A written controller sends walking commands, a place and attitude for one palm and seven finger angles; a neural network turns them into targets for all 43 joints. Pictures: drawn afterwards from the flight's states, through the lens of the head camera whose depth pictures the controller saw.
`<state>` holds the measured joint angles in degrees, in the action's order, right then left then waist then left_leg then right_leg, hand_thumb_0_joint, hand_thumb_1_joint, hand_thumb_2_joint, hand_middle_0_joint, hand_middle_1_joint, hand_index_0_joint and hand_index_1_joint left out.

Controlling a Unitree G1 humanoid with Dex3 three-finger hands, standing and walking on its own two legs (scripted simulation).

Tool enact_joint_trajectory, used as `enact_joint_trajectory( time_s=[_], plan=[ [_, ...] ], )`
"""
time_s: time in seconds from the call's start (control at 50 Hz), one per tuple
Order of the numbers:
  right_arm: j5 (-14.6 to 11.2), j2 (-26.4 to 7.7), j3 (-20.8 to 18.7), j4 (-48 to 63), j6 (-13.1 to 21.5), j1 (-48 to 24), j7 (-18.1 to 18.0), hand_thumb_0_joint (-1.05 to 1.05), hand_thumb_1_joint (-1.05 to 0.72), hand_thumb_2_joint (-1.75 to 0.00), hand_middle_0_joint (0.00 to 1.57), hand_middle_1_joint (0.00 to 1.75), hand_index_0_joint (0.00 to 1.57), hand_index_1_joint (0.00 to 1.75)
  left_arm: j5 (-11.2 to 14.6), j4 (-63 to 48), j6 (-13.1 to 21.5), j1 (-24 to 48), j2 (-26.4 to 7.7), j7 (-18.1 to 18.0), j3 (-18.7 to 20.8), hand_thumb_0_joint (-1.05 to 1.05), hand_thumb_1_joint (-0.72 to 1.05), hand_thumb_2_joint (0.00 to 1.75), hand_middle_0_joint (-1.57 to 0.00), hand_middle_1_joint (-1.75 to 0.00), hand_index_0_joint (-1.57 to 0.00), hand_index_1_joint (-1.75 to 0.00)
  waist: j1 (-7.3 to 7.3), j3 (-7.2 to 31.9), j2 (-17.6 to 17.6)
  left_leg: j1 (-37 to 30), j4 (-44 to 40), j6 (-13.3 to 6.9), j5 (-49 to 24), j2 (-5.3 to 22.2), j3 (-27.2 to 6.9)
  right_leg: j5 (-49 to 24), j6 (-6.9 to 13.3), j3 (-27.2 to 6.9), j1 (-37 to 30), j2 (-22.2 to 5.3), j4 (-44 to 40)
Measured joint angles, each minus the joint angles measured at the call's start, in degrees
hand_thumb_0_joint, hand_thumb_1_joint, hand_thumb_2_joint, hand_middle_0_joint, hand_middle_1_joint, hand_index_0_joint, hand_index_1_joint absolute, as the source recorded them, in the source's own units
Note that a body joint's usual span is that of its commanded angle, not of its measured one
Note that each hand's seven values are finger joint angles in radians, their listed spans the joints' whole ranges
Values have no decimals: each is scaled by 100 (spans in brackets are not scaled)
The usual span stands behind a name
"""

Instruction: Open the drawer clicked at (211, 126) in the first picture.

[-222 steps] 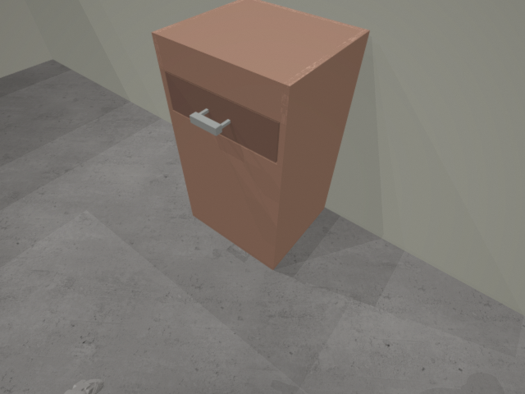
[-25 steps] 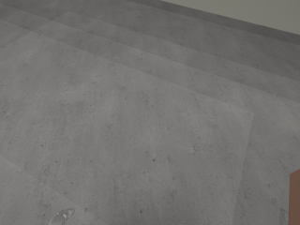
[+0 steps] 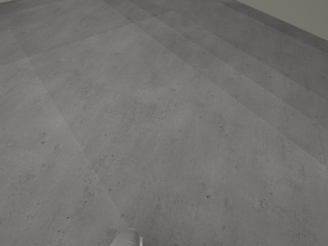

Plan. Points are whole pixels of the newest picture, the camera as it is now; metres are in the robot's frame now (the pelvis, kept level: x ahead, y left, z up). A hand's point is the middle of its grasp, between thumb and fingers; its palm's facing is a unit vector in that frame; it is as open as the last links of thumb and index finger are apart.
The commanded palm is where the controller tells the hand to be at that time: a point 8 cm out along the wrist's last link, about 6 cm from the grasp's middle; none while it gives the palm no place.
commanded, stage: walk around to get in front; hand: left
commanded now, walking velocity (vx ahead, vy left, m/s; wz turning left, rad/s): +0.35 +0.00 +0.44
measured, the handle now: out of the picture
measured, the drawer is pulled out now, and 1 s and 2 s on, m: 0.00 0.00 0.00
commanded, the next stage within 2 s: walk to a spot facing it in 0.96 s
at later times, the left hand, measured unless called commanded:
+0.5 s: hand (102, 185) +0.29 +0.22 -0.14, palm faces +0.12 -0.97 -0.19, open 7.3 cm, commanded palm none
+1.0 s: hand (105, 203) +0.24 +0.21 -0.18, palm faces +0.45 -0.88 -0.16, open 7.3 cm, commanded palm none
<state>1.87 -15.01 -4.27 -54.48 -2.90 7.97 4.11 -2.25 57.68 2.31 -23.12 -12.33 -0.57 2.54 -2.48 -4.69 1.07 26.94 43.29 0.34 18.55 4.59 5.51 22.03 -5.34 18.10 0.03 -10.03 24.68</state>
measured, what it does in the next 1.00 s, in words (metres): walks ahead, turning left: left foot, then right foot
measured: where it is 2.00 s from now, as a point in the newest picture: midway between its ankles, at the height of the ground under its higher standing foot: (142, 182)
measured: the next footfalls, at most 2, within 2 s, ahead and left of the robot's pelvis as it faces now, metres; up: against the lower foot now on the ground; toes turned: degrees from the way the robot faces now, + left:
left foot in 0.04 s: +0.12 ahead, +0.13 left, +0.00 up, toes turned +9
right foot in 0.54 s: +0.36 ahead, -0.08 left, +0.00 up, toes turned +1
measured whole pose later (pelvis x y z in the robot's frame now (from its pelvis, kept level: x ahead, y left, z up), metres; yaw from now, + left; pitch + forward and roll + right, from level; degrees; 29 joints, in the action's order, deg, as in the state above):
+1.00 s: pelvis +0.38 +0.08 -0.01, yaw +22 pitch -1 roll -2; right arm 1.8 -11.1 -4.0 -56.7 0.5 7.7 3.1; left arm -2.1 63.4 3.8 -25.1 -9.7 -0.8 2.3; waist -3.0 -4.0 0.6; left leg 28.8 39.8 -1.7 12.1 5.9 6.8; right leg 22.1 -4.6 19.6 -1.7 -6.6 24.3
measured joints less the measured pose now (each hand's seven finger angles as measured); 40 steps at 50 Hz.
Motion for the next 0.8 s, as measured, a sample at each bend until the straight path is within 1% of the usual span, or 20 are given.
enact_joint_trajectory(
  time_s=[0.02,0.04,0.06,0.08,0.1,0.12,0.14,0.18,0.26,0.34,0.44,0.48,0.52,0.54,0.56,0.6,0.62,0.66,0.72,0.8],
  plan=[
    [3,16,23,62,66,-76,-8,1,-91,-90,19,29,19,29,3,57,-10,-90,-45,11,17,1,91,90,-20,-30,-21,-30,-33,-27,60,-169,-308,-68,68,-77,94,157,-78,37,9,-111,210],
    [10,12,46,145,154,-140,-23,1,-91,-90,19,29,19,29,17,116,-24,-194,-80,27,29,1,91,90,-20,-30,-21,-30,-46,-43,99,-389,-676,-154,-60,-162,175,355,-107,34,112,-250,629],
    [19,0,53,228,266,-214,-53,1,-91,-90,19,29,19,29,45,170,-75,-251,-102,60,48,1,91,90,-20,-30,-20,-30,-29,-75,91,-389,-698,-241,-591,-200,175,503,-54,-116,388,-349,1415],
    [0,26,64,282,363,-286,-99,1,-91,-90,19,29,20,29,68,218,-169,-231,-148,85,57,1,91,90,-20,-30,-20,-30,-31,-140,123,-342,-448,-298,-593,-241,181,658,4,-486,767,-348,2356],
    [-25,68,90,305,439,-324,-145,1,-91,-90,19,29,20,29,84,260,-258,-176,-196,92,73,1,91,90,-20,-30,-20,-30,-49,-176,161,-375,-302,-331,-406,-275,193,728,64,-847,1164,-267,3201],
    [-41,117,120,315,490,-321,-192,1,-91,-90,20,29,20,29,92,293,-316,-96,-235,92,98,1,91,90,-20,-30,-20,-30,-57,-177,187,-470,-302,-346,-230,-308,197,657,111,-1084,1532,-176,3839],
    [-49,167,145,312,526,-288,-240,0,-91,-90,20,29,20,29,88,306,-342,9,-263,98,126,1,91,90,-20,-30,-20,-30,-47,-166,204,-598,-403,-352,-136,-352,183,492,143,-1215,1853,-113,4239],
    [-52,264,186,253,583,-161,-315,0,-91,-90,20,29,20,29,60,250,-329,258,-290,122,159,2,91,90,-19,-30,-20,-30,-13,-123,213,-891,-770,-336,-200,-458,116,92,163,-1318,2366,-57,4475],
    [-66,438,244,-5,619,218,-356,0,-91,-90,20,30,20,29,22,-49,-230,684,-203,147,136,2,92,90,-19,-30,-20,-30,45,82,156,-1464,-1542,-403,-386,-632,-57,-509,118,-1380,3016,-1,4033],
    [-84,517,182,-269,640,646,-398,0,-93,-90,20,30,20,30,19,-264,-189,1044,-42,169,88,1,92,90,-19,-30,-20,-30,161,264,118,-1962,-2097,-402,-439,-752,-232,-908,60,-1415,3273,41,3321],
    [-48,549,146,-566,635,1116,-414,0,-92,-90,20,30,20,30,36,-374,-176,1429,128,199,37,1,91,90,-19,-30,-20,-30,360,322,75,-2432,-2357,-307,-228,-787,-398,-1060,94,-1369,3061,144,2046],
    [-27,551,133,-671,626,1278,-429,0,-92,-90,20,30,20,29,41,-392,-151,1539,176,209,22,1,91,90,-19,-30,-20,-30,447,307,31,-2567,-2303,-238,-38,-754,-439,-1025,153,-1314,2846,240,1571],
    [-15,549,128,-773,612,1450,-448,0,-92,-90,20,30,20,29,37,-412,-85,1613,207,225,10,1,91,90,-19,-30,-20,-30,521,277,-36,-2628,-2042,-144,266,-680,-501,-1044,236,-1219,2490,382,1035],
    [-26,559,126,-820,610,1561,-449,0,-92,-90,20,30,20,29,27,-438,-5,1634,204,235,-6,1,91,90,-19,-30,-20,-30,543,264,-50,-2544,-1668,-121,500,-652,-563,-1128,321,-1186,2251,436,738],
    [-51,555,117,-889,589,1601,-444,0,-92,-90,20,30,20,29,8,-431,93,1680,232,220,-6,1,91,90,-19,-30,-20,-30,538,209,-112,-2279,-946,-156,692,-586,-595,-1230,484,-1112,2222,477,837],
    [-66,526,95,-985,497,1603,-413,1,-91,-90,20,30,20,29,33,-413,198,1669,308,183,-41,1,91,90,-20,-30,-20,-30,538,105,-229,-1558,852,-251,797,-508,-672,-976,675,-899,2069,504,1089],
    [-57,514,73,-1018,458,1586,-393,1,-91,-90,20,30,20,29,42,-390,216,1600,339,162,-51,1,91,90,-20,-30,-20,-30,511,100,-253,-1206,1561,-277,640,-458,-638,-863,708,-820,1928,514,1059],
    [-32,479,27,-1027,383,1486,-357,1,-91,-90,20,30,20,29,50,-290,227,1385,400,98,-59,1,91,90,-20,-30,-20,-30,464,134,-284,-580,2371,-265,133,-301,-540,-799,698,-698,1606,552,801],
    [-4,460,-28,-900,313,1292,-323,1,-91,-90,20,29,20,29,82,-118,244,1025,380,-57,79,-1,95,90,-20,-30,-21,-30,442,235,-306,161,2567,-155,-447,-65,-504,-829,668,-506,1162,626,308],
    [7,462,-65,-674,255,966,-259,1,-92,-90,19,29,19,29,43,172,226,580,260,-77,71,-1,95,90,-20,-30,-20,-30,399,330,-268,743,2097,-11,-874,184,-387,-793,619,-295,683,673,-180]
  ],
)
